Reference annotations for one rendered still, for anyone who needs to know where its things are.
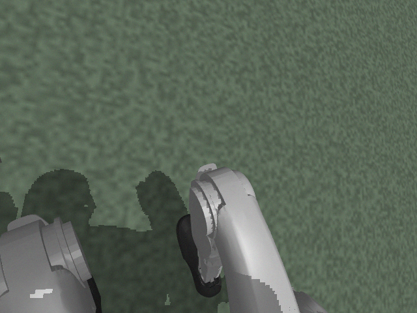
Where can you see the right robot foot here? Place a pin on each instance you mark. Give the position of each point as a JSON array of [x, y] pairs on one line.
[[189, 253]]

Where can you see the right robot hand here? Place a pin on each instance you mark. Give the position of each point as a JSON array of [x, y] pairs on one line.
[[307, 304]]

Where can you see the left robot foot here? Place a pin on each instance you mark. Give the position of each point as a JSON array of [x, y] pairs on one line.
[[95, 294]]

